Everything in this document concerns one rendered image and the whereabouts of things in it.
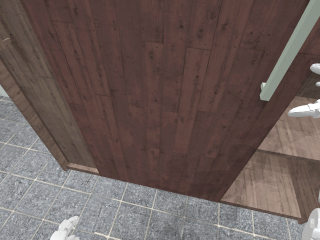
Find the left robot hand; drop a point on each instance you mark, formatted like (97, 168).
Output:
(64, 229)

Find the wardrobe door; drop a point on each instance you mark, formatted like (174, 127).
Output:
(166, 93)
(27, 64)

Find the right robot upper arm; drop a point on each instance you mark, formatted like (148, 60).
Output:
(311, 230)

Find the right robot hand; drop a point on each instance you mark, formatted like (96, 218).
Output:
(309, 109)

